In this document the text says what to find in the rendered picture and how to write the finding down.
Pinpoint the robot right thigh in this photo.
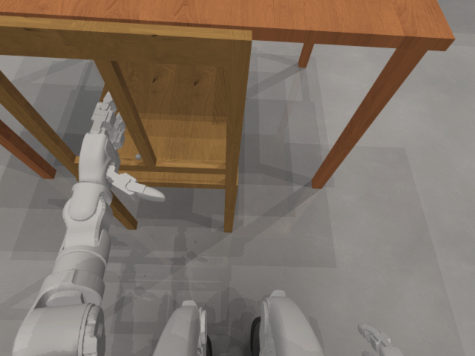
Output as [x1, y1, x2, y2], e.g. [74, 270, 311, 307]
[261, 297, 326, 356]

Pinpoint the robot left upper arm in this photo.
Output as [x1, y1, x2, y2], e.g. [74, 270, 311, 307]
[16, 303, 105, 356]

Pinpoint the robot left thigh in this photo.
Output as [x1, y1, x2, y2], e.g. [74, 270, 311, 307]
[152, 306, 207, 356]

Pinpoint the table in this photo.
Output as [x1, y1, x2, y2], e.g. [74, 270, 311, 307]
[0, 0, 455, 189]

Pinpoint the right robot hand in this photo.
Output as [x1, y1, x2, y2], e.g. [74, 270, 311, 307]
[358, 323, 404, 356]

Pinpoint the left robot forearm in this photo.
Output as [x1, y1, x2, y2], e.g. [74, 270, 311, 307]
[12, 182, 113, 356]

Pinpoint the left robot hand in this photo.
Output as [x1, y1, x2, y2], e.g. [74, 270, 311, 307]
[79, 91, 166, 202]

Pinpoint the robot thigh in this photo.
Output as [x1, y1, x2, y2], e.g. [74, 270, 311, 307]
[152, 306, 207, 356]
[261, 297, 326, 356]

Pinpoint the chair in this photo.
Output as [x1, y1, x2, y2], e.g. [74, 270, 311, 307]
[0, 16, 252, 233]

